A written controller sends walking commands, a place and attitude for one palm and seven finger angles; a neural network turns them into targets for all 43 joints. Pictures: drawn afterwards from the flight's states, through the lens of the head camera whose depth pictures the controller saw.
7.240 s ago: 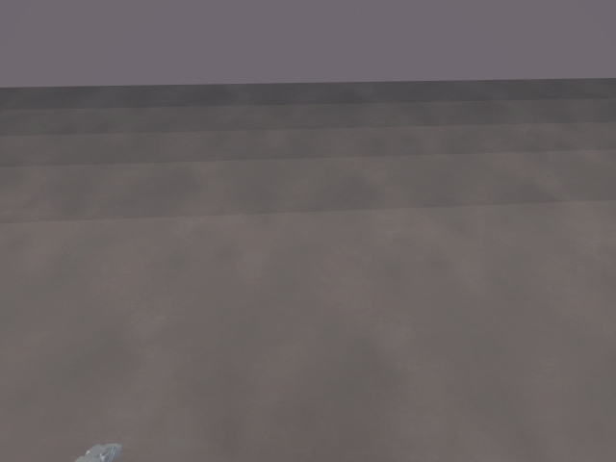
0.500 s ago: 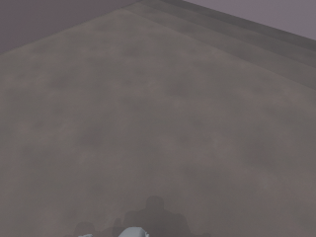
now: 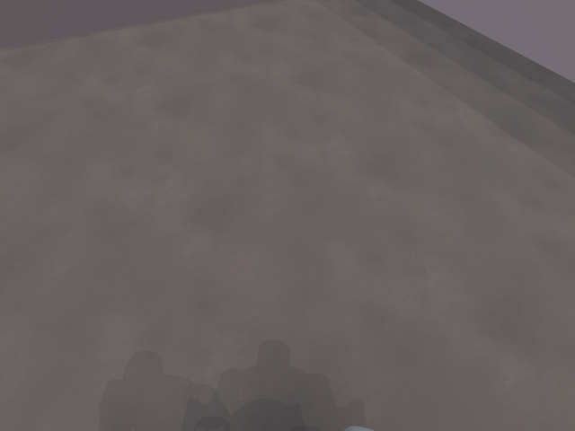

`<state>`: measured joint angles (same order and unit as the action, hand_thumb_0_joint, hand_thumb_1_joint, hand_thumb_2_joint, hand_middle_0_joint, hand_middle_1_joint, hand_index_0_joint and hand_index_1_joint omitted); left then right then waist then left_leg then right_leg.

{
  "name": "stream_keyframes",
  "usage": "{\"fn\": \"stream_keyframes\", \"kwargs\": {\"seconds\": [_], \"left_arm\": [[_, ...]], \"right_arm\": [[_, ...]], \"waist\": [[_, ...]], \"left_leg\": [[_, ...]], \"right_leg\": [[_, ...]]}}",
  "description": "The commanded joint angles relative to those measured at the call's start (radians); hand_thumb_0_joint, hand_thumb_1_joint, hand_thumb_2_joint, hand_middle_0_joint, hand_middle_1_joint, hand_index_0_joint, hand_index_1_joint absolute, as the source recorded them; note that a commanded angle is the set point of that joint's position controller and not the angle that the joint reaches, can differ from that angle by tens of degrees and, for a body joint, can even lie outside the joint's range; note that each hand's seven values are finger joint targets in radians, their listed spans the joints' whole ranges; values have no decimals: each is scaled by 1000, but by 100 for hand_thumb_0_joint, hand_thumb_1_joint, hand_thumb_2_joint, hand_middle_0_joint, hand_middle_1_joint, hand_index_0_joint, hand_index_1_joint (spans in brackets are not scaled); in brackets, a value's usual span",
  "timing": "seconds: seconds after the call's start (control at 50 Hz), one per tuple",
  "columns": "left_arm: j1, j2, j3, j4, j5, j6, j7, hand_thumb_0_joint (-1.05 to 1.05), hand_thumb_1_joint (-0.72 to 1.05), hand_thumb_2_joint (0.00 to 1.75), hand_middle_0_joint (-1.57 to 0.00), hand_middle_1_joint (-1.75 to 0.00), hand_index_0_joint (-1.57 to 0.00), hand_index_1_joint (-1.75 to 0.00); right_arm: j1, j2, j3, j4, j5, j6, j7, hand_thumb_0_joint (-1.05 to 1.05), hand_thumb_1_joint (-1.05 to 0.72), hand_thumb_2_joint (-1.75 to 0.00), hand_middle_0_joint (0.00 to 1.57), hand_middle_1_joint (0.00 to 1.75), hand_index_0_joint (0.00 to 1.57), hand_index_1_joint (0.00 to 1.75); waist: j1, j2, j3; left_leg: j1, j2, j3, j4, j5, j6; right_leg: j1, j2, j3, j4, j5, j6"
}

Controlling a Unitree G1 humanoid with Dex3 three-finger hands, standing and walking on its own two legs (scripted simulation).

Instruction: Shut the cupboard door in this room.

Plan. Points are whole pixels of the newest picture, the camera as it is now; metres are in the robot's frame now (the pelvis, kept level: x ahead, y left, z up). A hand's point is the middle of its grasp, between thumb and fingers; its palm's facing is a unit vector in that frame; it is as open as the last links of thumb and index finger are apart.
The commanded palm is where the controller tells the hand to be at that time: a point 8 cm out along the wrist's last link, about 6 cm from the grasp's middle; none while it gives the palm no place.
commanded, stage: turn or walk to find it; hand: left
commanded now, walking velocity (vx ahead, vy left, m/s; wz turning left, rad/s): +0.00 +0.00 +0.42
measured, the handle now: out of the picture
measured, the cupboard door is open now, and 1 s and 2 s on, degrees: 77 77 77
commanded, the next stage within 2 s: none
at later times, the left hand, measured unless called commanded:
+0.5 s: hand out of the picture -0.01 +0.17 -0.16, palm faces +0.25 -0.94 -0.25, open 7.4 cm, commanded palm none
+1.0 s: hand out of the picture +0.00 +0.20 -0.15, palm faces +0.41 -0.86 -0.29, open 7.4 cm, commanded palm none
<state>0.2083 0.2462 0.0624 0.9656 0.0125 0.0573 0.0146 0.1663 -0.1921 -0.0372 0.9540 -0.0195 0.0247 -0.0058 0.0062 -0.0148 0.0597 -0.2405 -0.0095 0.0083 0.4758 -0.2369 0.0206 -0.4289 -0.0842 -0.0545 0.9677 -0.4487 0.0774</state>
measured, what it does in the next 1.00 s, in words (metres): steps on the spot, turning left: right foot, then left foot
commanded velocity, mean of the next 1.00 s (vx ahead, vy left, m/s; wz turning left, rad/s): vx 0.00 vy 0.00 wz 0.42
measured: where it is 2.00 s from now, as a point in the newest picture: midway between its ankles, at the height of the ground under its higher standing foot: outside the picture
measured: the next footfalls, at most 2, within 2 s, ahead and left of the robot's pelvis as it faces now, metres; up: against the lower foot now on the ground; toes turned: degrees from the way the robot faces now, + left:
right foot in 0.14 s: +0.04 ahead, -0.13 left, +0.00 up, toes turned -1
left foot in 0.58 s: -0.03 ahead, +0.12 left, +0.00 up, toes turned +20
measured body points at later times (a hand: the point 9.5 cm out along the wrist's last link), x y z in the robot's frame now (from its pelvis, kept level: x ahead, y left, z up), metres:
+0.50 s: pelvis -0.02 -0.02 +0.00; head +0.02 -0.03 +0.45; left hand -0.03 +0.22 -0.14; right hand +0.10 -0.27 -0.16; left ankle -0.07 +0.11 -0.70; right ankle +0.00 -0.13 -0.74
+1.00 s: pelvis -0.02 -0.03 -0.01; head +0.01 -0.04 +0.44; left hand -0.02 +0.24 -0.13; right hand +0.13 -0.23 -0.17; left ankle -0.07 +0.10 -0.74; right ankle +0.02 -0.13 -0.74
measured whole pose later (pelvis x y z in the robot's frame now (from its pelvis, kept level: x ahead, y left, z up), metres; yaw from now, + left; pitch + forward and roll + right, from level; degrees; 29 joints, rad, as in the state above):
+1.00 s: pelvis -0.02 -0.03 -0.01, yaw +25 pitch +0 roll +1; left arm 0.14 0.20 0.04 0.90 0.01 0.01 0.02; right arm 0.21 -0.22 -0.06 0.96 -0.01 0.05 0.00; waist -0.02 0.04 0.05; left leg -0.31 -0.03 -0.07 0.59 -0.30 -0.02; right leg -0.28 -0.04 -0.07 0.58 -0.29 0.04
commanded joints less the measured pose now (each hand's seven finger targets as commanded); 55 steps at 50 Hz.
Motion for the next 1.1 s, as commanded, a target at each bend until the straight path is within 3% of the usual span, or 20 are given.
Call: {"fn": "stream_keyframes", "kwargs": {"seconds": [0.0,0.1,0.14,0.16,0.2,0.26,0.4,0.5,0.52,0.54,0.56,0.6,0.68,0.84,0.92,0.94,0.96,0.98,1.04,1.08], "left_arm": [[-17,41,6,-93,-4,-28,2,0,90,90,-20,-30,-20,-30],[110,79,16,-72,-1,-53,11,0,90,90,-20,-30,-20,-30],[118,218,40,-92,19,-62,20,0,90,90,-20,-30,-20,-30],[89,192,45,-101,10,-67,24,0,90,90,-20,-30,-20,-30],[-6,131,24,-119,7,-66,20,0,90,90,-20,-30,-20,-30],[-35,101,15,-125,11,-73,22,0,90,90,-20,-30,-20,-30],[95,157,32,-60,20,-65,19,0,90,90,-20,-30,-20,-30],[61,168,40,-45,12,-53,16,0,90,90,-20,-30,-20,-30],[57,152,37,-51,3,-46,13,0,90,90,-20,-30,-20,-30],[73,103,30,-71,-2,-38,7,0,90,90,-20,-30,-20,-30],[28,52,10,-110,1,-34,5,0,90,90,-20,-30,-20,-30],[-62,67,15,-106,2,-18,11,0,90,90,-20,-30,-20,-30],[-5,61,14,-66,2,-28,-5,0,90,90,-20,-30,-20,-30],[-56,47,5,-106,-6,-31,3,0,90,90,-20,-30,-20,-30],[64,60,10,-83,-6,-49,7,0,90,90,-20,-30,-20,-30],[98,109,18,-79,2,-61,12,0,90,90,-20,-30,-20,-30],[112,201,37,-80,17,-71,21,0,90,90,-20,-30,-20,-30],[103,220,37,-97,9,-67,20,0,90,90,-20,-30,-20,-30],[-38,127,20,-128,5,-64,22,0,90,90,-20,-30,-20,-30],[-48,100,10,-131,6,-73,20,0,90,90,-20,-30,-20,-30]], "right_arm": [[33,-215,-60,-51,-7,-7,-8,0,-90,-90,20,30,20,30],[-4,-180,-64,-75,5,0,3,0,-90,-90,20,30,20,30],[-17,-102,-54,-121,8,3,11,0,-90,-90,20,30,20,30],[-23,-141,-65,-107,-4,19,8,0,-90,-90,20,30,20,30],[-1,-137,-70,-68,-3,29,18,0,-90,-90,20,30,20,30],[51,-115,-62,-36,-3,32,26,0,-90,-90,20,30,20,30],[-61,-88,-36,-57,7,19,22,0,-90,-90,20,30,20,30],[20,-101,-32,-37,9,1,15,0,-90,-90,20,30,20,30],[54,-134,-39,-31,7,-7,16,0,-90,-90,20,30,20,30],[72,-221,-58,-37,0,-15,15,0,-90,-90,20,30,20,30],[125,-287,-71,-30,0,-10,10,0,-90,-90,20,30,20,30],[106,-255,-66,-14,-4,-10,-10,0,-90,-90,20,30,20,30],[23,-203,-46,-42,-1,-23,-14,0,-90,-90,20,30,20,30],[54,-209,-60,-46,-7,-10,-8,0,-90,-90,20,30,20,30],[6,-204,-67,-66,-1,-3,-3,0,-90,-90,20,30,20,30],[18,-167,-66,-70,8,-5,3,0,-90,-90,20,30,20,30],[40,-91,-50,-94,12,-6,10,0,-90,-90,20,30,20,30],[14,-129,-61,-104,4,7,5,0,-90,-90,20,30,20,30],[32,-132,-69,-51,-2,28,19,0,-90,-90,20,30,20,30],[78,-114,-61,-26,-4,30,24,0,-90,-90,20,30,20,30]], "waist": [[-32,157,-83],[31,83,-109],[47,-258,-78],[43,-280,-69],[-9,-130,-5],[-27,-141,-24],[49,-173,-69],[2,-169,-115],[-20,-81,-129],[-28,163,-149],[-57,317,-120],[-65,272,-83],[-16,149,-88],[-39,168,-84],[23,143,-121],[35,34,-137],[36,-258,-137],[51,-276,-115],[-20,-119,0],[-31,-128,-23]], "left_leg": [[84,249,-262,-121,374,150],[-107,142,-239,18,201,58],[-330,-52,-47,412,-321,-46],[-317,-7,-110,567,-329,-39],[-319,14,-99,726,-206,-48],[-297,32,-51,727,-124,-74],[-214,35,41,372,-226,-84],[-14,32,90,42,-57,-60],[111,59,57,-75,77,-43],[245,249,-198,-125,288,33],[231,412,-346,-146,543,146],[132,361,-321,-158,397,171],[146,252,-183,-125,501,133],[101,240,-264,-97,505,147],[-16,174,-263,-6,362,87],[-118,112,-219,84,200,32],[-317,-35,-61,294,-175,-42],[-307,-26,-81,488,-362,-48],[-311,25,-95,736,-201,-51],[-308,29,-63,747,-125,-73]], "right_leg": [[22,17,7,-152,-10,-5],[332,3,18,-572,242,-24],[353,-388,381,-703,364,-203],[259,-382,371,-720,332,-239],[197,-279,218,-696,313,-208],[226,-223,71,-665,398,-180],[366,-266,28,-581,663,-220],[319,-256,-41,-455,637,-155],[227,-224,-81,-362,532,-105],[18,-112,-129,-183,224,-37],[-108,-41,-101,-18,-194,-5],[-132,-43,15,136,-129,-13],[-99,-25,18,108,15,0],[27,23,10,-161,-13,-1],[259,42,-13,-503,221,-12],[389,-40,63,-614,301,-31],[490,-303,325,-661,415,-127],[342,-408,366,-688,427,-220],[187,-277,199,-691,324,-200],[234,-223,82,-666,418,-176]]}}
